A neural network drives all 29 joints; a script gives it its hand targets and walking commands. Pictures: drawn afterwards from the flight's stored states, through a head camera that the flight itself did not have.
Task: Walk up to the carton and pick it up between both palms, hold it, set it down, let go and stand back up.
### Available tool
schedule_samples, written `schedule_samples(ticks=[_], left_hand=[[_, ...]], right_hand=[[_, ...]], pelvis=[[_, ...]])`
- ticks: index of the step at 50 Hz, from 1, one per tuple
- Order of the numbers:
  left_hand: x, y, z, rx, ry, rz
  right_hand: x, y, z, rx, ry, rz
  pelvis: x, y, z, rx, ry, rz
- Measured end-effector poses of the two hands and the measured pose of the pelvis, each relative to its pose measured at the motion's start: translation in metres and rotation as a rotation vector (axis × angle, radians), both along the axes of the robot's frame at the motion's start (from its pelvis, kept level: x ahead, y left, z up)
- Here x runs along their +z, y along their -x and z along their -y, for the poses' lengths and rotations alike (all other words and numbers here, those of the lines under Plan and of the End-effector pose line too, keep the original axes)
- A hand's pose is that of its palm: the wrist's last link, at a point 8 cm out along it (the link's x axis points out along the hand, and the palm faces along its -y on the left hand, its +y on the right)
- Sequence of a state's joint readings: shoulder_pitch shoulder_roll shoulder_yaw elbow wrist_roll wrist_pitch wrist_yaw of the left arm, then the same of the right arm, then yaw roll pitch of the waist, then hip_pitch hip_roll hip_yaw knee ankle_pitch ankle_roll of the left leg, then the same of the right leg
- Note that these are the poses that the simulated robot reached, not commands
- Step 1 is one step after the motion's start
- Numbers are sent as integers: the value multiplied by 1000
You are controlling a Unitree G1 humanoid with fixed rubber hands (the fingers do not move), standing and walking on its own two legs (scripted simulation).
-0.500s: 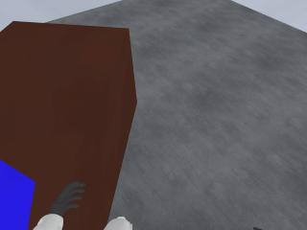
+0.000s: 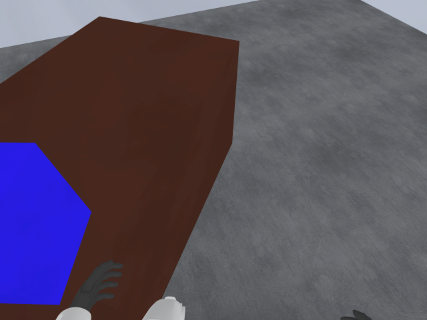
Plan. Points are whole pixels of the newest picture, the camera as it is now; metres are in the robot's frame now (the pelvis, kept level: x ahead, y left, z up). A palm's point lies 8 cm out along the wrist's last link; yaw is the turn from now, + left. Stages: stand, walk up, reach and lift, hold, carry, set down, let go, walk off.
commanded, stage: walk up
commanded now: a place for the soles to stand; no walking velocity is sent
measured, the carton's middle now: out of the picture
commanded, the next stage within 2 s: none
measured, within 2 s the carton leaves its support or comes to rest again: neither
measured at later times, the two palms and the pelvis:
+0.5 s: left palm out of the picture +0.11 +0.25 -0.06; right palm out of the picture +0.09 -0.26 -0.10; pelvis -0.03 +0.01 -0.01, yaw +13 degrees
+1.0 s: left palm out of the picture -0.07 +0.32 -0.12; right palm (297, 270) +0.22 -0.18 -0.08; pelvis -0.02 +0.03 -0.02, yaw +25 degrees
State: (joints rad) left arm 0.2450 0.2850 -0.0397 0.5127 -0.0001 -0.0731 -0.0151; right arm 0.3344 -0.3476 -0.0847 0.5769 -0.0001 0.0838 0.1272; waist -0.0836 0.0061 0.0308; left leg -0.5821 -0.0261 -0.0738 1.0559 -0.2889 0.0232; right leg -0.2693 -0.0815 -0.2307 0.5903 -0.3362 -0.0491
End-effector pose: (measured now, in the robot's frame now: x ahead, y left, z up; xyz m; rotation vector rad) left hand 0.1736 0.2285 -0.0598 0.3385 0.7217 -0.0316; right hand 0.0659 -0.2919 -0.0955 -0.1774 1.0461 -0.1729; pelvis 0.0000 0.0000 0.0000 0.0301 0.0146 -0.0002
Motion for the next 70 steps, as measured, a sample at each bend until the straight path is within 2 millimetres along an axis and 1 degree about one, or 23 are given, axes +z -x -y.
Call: schedule_samples(ticks=[5, 9, 15, 18, 21, 23, 24, 29, 32, 35, 38, 40, 43, 45, 47, 49, 51, 56, 60, 63, 66, 68, 70], left_hand=[[-2, 4, -3, 13, 42, 32], [-6, 7, -6, 4, 97, 91], [-12, 12, -11, -29, 151, 192], [-14, 13, -12, -48, 154, 218], [-9, 19, -12, -20, 137, 176], [-5, 34, -15, 28, 111, 143], [-4, 47, -18, 67, 90, 121], [-8, 134, -44, 265, -15, -58], [-8, 175, -55, 369, -64, -157], [-9, 199, -63, 435, -81, -198], [-13, 219, -67, 496, -72, -210], [-18, 231, -68, 537, -53, -217], [-30, 247, -71, 585, -19, -227], [-40, 253, -75, 607, 2, -232], [-51, 254, -82, 616, 18, -230], [-57, 249, -88, 617, 30, -221], [-56, 246, -91, 616, 44, -220], [-47, 247, -90, 637, 65, -226], [-42, 249, -87, 663, 53, -230], [-38, 248, -81, 676, 34, -242], [-33, 248, -74, 706, -6, -248], [-28, 254, -67, 737, -34, -257], [-21, 261, -63, 776, -56, -271]], right_hand=[[-4, 10, -1, 21, 17, -86], [-3, -2, -8, 72, 41, -81], [-1, -25, -25, 126, 77, 17], [-5, -25, -32, 140, 76, 65], [-6, -18, -32, 163, 69, 47], [-5, -18, -29, 178, 63, 24], [-6, -20, -27, 191, 58, 15], [0, -39, -30, 306, 32, -19], [3, -46, -29, 331, 18, -21], [0, -51, -28, 352, 26, -51], [-3, -62, -36, 404, 43, -83], [-2, -76, -46, 449, 56, -84], [2, -103, -67, 509, 77, -44], [5, -122, -84, 538, 88, 3], [9, -138, -101, 559, 101, 63], [13, -148, -112, 570, 112, 114], [17, -152, -117, 576, 123, 131], [32, -159, -120, 598, 149, 119], [33, -170, -120, 624, 149, 109], [27, -177, -117, 636, 130, 97], [14, -185, -111, 643, 106, 70], [5, -192, -111, 656, 93, 54], [1, -199, -113, 677, 80, 36]], pelvis=[[-2, -1, 0, 49, 20, -13], [-7, 0, -5, 86, 46, -8], [-23, 3, -19, 119, 79, 32], [-30, 8, -24, 147, 67, 66], [-26, 17, -20, 199, 56, 60], [-19, 23, -15, 215, 41, 29], [-16, 26, -12, 220, 35, 17], [-1, 33, 1, 236, 0, 1], [3, 33, 5, 244, -5, -7], [3, 31, 6, 280, 8, -19], [1, 30, 4, 322, 29, -28], [-1, 29, 1, 344, 43, -32], [-5, 26, -7, 373, 68, -32], [-10, 24, -15, 385, 86, -29], [-16, 21, -24, 396, 87, -14], [-20, 18, -31, 428, 72, 6], [-18, 16, -35, 454, 72, 15], [-5, 9, -35, 506, 81, 25], [-2, 1, -31, 544, 80, 18], [-3, -5, -24, 554, 66, 8], [-6, -14, -15, 568, 39, 0], [-7, -19, -9, 574, 22, 5], [-5, -24, -7, 578, 7, 4]])
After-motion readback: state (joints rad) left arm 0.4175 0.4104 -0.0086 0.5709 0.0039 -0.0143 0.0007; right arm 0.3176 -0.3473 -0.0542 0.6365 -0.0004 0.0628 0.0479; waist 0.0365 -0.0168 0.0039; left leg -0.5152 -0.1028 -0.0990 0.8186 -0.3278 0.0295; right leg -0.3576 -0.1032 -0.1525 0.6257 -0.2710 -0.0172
